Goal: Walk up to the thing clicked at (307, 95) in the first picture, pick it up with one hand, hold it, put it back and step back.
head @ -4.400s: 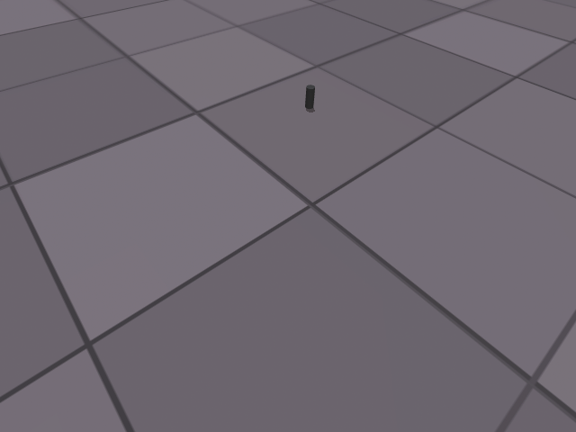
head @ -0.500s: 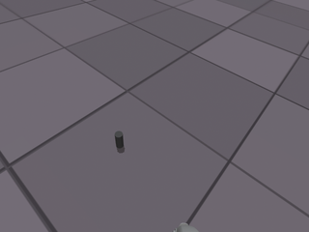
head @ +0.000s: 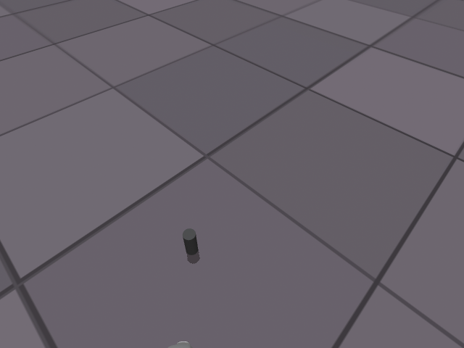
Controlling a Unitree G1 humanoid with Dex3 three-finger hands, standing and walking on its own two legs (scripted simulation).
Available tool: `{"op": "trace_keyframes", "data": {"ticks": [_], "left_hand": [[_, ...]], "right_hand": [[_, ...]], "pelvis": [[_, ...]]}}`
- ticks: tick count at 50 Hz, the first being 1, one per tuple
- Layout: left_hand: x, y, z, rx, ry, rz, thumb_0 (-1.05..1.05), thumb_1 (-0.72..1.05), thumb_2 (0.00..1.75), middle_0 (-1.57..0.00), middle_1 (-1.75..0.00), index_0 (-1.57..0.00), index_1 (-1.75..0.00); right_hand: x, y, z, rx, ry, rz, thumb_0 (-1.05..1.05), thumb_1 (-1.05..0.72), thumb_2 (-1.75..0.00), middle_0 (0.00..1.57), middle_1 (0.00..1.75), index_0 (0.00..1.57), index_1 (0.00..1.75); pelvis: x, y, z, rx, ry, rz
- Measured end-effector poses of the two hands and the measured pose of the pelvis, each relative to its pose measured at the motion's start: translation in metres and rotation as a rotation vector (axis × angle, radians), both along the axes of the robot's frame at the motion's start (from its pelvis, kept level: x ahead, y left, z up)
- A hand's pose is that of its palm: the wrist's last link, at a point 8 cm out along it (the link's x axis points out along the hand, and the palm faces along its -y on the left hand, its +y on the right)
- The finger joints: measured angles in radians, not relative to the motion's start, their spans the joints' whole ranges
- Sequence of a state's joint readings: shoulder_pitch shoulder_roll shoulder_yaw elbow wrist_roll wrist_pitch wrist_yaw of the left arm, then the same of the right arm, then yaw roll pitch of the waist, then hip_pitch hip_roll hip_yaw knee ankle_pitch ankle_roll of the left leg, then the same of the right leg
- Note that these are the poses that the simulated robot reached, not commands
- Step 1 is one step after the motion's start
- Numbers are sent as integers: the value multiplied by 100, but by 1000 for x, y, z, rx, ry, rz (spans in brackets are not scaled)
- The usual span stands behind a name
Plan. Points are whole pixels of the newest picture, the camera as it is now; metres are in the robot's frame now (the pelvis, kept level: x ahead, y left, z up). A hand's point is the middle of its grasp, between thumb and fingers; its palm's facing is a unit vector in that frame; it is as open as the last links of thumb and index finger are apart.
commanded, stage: walk up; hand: left
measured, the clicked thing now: (190, 242) +0.68 +0.21 -0.69
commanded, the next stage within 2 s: none
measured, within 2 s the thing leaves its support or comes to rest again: neither
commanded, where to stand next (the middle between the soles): +0.33 +0.01 m, yaw -2 degrees
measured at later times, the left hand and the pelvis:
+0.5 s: hand (101, 296) +0.25 +0.28 -0.14, palm faces -0.09 -0.90 -0.42, open 7.3 cm; pelvis +0.17 +0.00 -0.01, yaw -2 degrees
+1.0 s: hand (111, 271) +0.32 +0.30 -0.17, palm faces -0.06 -0.93 -0.36, open 7.3 cm; pelvis +0.26 +0.03 -0.01, yaw -2 degrees
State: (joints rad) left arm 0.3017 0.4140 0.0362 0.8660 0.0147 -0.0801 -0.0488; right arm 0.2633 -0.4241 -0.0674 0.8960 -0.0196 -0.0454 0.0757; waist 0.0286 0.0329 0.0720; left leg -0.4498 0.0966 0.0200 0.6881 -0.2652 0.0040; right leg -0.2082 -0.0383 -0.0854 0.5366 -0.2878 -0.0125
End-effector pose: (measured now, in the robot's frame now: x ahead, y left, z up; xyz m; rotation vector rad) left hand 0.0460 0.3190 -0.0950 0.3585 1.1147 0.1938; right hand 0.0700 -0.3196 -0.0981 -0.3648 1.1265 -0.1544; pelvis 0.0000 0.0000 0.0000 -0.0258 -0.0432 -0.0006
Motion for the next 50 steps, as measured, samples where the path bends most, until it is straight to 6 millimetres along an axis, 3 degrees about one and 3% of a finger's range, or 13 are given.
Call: {"op": "trace_keyframes", "data": {"ticks": [6, 14, 20, 26, 33, 38, 43, 50], "left_hand": [[29, 32, -29, -10, 79, 16, 1, 90, 90, -20, -30, -21, -30], [98, 31, -19, -33, 91, -41, 1, 91, 90, -20, -29, -21, -30], [155, 20, -5, -12, 73, -71, 1, 91, 90, -20, -30, -21, -30], [209, 5, 1, 48, -14, -69, 1, 91, 90, -20, -30, -21, -30], [232, 2, 13, 44, -19, -40, 1, 90, 90, -20, -30, -21, -30], [244, 17, -4, 39, 26, -28, 1, 90, 90, -20, -30, -21, -30], [265, 30, -33, 11, 61, 6, 1, 90, 90, -20, -30, -21, -30], [271, 22, -40, -16, 110, 3, 1, 91, 90, -20, -30, -21, -30]], "right_hand": [[41, 15, 8, -65, -63, -21, 0, -91, -90, 21, 30, 21, 30], [50, 26, 21, -62, -4, -82, 0, -90, -90, 21, 30, 21, 30], [68, 15, 7, -30, 52, -111, 0, -90, -90, 21, 30, 21, 30], [114, -1, -23, 1, 78, -112, 0, -90, -90, 21, 30, 21, 30], [192, 9, -17, 30, 21, -49, 0, -91, -90, 20, 30, 20, 30], [236, 22, -14, -1, -19, -44, 0, -91, -90, 20, 30, 21, 30], [259, 40, -16, -30, -33, -52, 0, -91, -90, 20, 30, 20, 30], [281, 53, -13, -7, -34, -54, 0, -90, -90, 21, 30, 21, 30]], "pelvis": [[45, 26, -13, 22, -3, -8], [92, 30, 4, 28, -6, -31], [132, 21, 3, 35, 1, -37], [174, 2, -11, 23, -6, -36], [210, 6, 0, 20, -6, -32], [232, 20, -7, 15, -7, -38], [245, 34, -18, 24, -14, -36], [255, 34, -13, 5, -3, -41]]}}
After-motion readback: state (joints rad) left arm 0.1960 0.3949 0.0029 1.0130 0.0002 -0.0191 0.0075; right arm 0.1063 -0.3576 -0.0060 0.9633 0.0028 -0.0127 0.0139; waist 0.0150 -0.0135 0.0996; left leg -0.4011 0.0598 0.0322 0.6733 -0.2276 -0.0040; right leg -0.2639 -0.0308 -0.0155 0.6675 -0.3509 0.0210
